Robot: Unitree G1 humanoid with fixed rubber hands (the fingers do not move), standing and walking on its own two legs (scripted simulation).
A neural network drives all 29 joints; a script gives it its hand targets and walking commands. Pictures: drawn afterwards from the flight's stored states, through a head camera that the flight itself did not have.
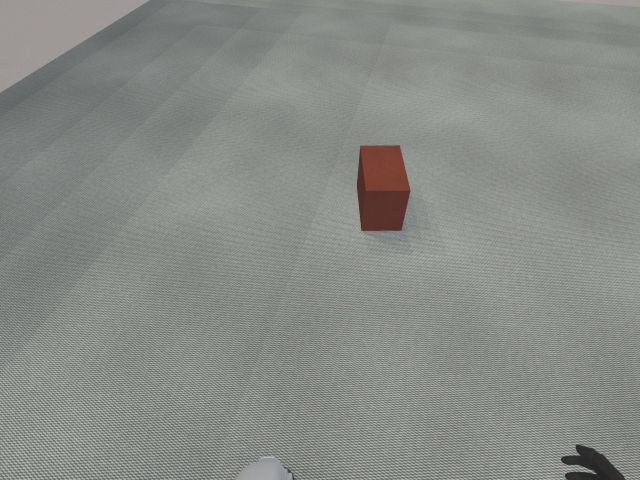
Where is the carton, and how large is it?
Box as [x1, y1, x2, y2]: [357, 145, 409, 230]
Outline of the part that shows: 399,145 360,146 357,192 361,230 401,229 409,194 409,186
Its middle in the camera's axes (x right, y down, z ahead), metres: +0.26 -0.23 +1.67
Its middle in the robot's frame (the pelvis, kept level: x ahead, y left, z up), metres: +1.34 -0.15 -0.64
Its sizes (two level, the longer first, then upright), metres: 0.292 0.171 0.227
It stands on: the floor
